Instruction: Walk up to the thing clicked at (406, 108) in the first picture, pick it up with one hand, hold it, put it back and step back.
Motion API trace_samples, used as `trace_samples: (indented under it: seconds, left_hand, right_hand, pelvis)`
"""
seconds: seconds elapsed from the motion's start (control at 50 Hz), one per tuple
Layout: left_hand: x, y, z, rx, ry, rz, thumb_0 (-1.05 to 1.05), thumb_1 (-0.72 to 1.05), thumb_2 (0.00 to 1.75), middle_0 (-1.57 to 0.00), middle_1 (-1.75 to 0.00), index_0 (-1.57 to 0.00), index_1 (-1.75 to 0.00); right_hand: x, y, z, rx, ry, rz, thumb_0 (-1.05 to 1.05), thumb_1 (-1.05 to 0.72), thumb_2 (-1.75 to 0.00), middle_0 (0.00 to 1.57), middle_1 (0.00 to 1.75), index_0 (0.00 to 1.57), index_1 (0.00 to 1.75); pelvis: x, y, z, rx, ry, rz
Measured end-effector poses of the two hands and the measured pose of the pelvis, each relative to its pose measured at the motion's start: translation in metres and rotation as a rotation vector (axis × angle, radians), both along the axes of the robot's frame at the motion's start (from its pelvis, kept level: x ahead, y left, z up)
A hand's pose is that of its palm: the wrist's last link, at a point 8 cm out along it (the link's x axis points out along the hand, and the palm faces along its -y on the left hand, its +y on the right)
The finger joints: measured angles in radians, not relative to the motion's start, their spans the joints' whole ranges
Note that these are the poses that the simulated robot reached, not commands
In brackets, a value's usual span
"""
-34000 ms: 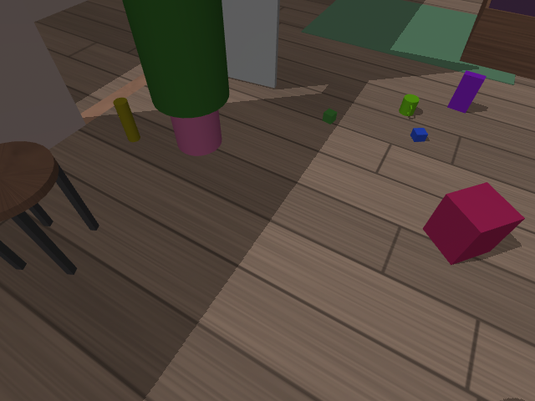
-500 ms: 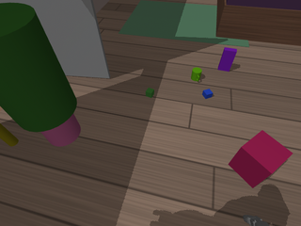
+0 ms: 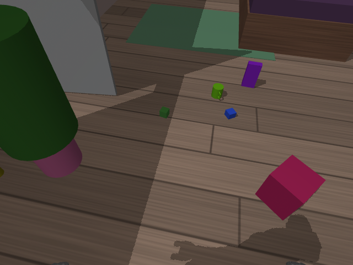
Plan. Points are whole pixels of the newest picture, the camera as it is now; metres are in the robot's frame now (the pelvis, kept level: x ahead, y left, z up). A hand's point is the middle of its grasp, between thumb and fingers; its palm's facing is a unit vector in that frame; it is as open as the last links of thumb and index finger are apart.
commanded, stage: stand
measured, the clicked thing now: (217, 92) +1.52 -0.38 -0.73
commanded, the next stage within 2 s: none
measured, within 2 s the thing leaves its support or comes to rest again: neither
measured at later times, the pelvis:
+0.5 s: pelvis -0.01 -0.01 +0.00, yaw +1 degrees
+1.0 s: pelvis +0.00 -0.01 +0.00, yaw +0 degrees
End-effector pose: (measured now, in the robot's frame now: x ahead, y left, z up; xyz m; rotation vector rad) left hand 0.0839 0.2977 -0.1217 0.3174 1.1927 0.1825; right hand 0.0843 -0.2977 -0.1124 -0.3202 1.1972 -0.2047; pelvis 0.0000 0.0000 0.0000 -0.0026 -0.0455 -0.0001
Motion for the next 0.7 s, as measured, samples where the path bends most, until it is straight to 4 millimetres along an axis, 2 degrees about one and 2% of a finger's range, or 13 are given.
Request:
trace_samples:
  seconds: [0.2, 0.44, 0.7]
  left_hand:
    - [-0.020, -0.006, 0.000, -0.007, 0.030, 0.016, 0.00, 0.90, 0.90, -0.21, -0.30, -0.20, -0.30]
    - [-0.046, -0.008, 0.000, 0.006, 0.074, 0.041, 0.00, 0.90, 0.90, -0.21, -0.30, -0.20, -0.30]
    - [-0.040, -0.012, 0.000, 0.000, 0.059, 0.035, 0.00, 0.90, 0.90, -0.21, -0.30, -0.20, -0.30]
  right_hand:
    - [-0.003, 0.002, -0.002, 0.016, -0.011, 0.007, 0.01, -0.91, -0.90, 0.20, 0.30, 0.20, 0.30]
    - [-0.015, -0.005, -0.006, 0.021, 0.025, 0.009, 0.01, -0.91, -0.90, 0.20, 0.30, 0.20, 0.30]
    - [-0.023, -0.011, -0.006, 0.014, 0.046, 0.004, 0.01, -0.91, -0.90, 0.20, 0.30, 0.20, 0.30]
  pelvis:
    - [-0.007, -0.004, 0.001, -0.001, -0.005, 0.003]
    - [-0.012, -0.010, 0.001, -0.004, -0.002, 0.010]
    - [-0.010, -0.013, 0.001, -0.005, 0.002, 0.015]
